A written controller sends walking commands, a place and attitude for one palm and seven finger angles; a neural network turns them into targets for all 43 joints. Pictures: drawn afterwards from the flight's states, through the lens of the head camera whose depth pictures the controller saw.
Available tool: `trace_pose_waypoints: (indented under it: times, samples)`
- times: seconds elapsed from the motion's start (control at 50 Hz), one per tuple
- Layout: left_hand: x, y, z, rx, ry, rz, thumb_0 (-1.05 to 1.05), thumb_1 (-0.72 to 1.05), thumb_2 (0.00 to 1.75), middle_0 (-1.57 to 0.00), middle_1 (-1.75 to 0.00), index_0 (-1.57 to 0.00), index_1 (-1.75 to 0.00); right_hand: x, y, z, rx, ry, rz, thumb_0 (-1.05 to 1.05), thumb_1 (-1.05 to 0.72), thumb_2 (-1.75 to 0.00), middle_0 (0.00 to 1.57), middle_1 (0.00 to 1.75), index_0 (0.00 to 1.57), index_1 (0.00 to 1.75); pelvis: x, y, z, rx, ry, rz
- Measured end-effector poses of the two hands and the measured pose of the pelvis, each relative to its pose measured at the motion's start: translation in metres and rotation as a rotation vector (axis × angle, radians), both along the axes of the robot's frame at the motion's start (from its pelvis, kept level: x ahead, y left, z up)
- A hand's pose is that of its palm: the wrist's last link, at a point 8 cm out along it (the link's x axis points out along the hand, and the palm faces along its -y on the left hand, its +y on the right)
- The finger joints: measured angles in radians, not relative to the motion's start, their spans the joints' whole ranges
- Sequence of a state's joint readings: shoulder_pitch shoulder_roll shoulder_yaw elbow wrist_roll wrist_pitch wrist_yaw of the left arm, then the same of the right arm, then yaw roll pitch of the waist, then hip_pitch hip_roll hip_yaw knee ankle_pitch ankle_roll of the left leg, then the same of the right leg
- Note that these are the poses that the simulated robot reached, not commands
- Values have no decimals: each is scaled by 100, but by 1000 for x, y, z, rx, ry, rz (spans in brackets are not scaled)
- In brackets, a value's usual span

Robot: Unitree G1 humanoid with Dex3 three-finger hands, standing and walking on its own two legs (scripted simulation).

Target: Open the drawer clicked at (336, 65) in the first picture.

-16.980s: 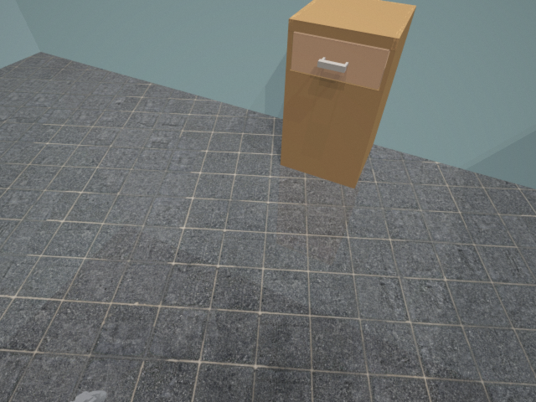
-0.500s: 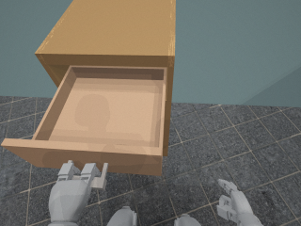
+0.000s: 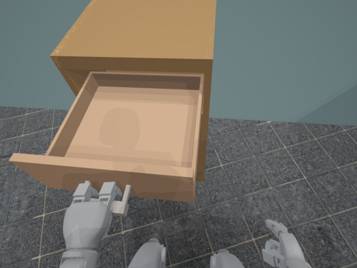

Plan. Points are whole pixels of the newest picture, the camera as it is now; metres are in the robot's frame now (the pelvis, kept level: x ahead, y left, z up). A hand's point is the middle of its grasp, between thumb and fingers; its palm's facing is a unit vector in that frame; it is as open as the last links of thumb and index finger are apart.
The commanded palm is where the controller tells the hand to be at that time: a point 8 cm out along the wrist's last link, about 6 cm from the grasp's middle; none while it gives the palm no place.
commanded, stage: open the thumb to release the handle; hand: left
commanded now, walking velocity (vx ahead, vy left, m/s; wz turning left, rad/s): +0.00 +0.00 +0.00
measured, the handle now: (104, 196) +0.27 +0.20 -0.01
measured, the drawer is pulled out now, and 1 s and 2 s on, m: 0.30 0.30 0.30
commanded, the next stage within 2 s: lift the hand off the handle in 0.22 s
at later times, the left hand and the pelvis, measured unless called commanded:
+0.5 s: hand (102, 220) +0.22 +0.20 -0.03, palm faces +0.00 -0.10 -1.00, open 13.8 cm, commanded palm +0.21 +0.20 +0.02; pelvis -0.01 +0.00 +0.01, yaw +0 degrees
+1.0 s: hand (97, 216) +0.22 +0.20 +0.00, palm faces +0.01 -0.13 -0.99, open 13.6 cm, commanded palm +0.20 +0.20 +0.05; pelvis +0.00 +0.02 +0.02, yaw -1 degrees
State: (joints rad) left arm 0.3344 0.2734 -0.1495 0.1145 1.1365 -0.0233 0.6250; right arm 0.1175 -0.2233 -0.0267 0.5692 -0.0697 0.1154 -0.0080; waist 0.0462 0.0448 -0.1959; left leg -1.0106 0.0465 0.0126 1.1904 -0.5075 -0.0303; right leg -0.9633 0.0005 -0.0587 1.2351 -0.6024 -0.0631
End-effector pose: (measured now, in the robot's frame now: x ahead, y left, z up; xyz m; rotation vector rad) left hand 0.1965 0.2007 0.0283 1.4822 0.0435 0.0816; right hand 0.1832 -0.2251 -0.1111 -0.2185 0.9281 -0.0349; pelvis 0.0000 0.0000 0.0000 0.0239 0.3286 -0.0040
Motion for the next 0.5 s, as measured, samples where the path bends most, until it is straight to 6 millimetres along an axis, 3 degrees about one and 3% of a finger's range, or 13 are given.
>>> trace_pose_waypoints:
  times: [0.26,0.5]
  samples:
    - [2,0,1,1,32,-7,0,-31,38,-35,-126,-33,-122,-12,-5,15,-12,-30,-26,1,-91,-89,20,30,20,29,-9,-3,9,-7,-29,4]
    - [4,0,0,-9,27,-5,0,-48,31,-36,-124,-32,-120,-16,-3,15,-19,-22,-29,1,-91,-89,20,30,20,29,-10,2,10,-10,-33,4]
